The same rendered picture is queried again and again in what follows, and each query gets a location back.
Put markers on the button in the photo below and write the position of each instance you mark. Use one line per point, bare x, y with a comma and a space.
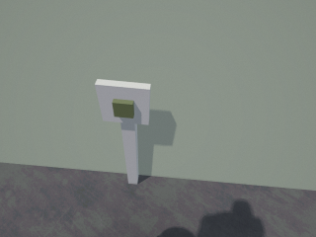
123, 108

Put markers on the panel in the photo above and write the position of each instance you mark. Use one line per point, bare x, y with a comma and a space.
139, 93

